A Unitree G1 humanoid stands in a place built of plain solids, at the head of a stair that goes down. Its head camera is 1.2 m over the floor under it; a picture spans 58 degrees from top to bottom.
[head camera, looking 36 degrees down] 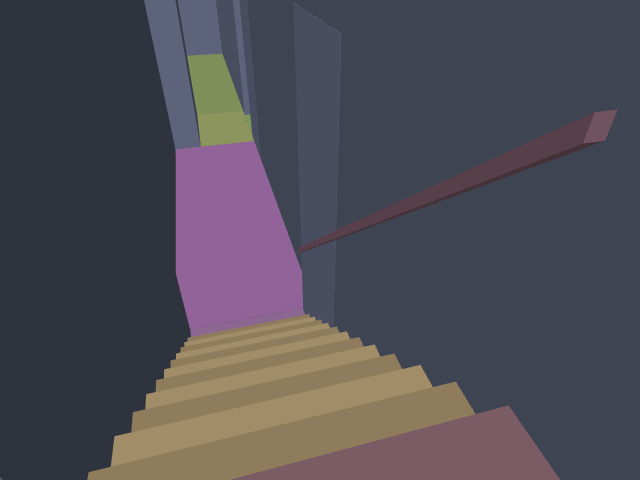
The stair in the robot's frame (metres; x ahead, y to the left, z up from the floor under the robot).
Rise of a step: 0.21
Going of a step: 0.24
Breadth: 1.30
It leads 15 degrees to the left of straight ahead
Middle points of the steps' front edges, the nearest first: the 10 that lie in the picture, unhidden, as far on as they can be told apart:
0.61 0.05 0.00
0.85 0.11 -0.20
1.09 0.17 -0.41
1.32 0.24 -0.62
1.56 0.30 -0.82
1.79 0.36 -1.03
2.03 0.43 -1.23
2.27 0.49 -1.44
2.50 0.56 -1.64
2.74 0.62 -1.85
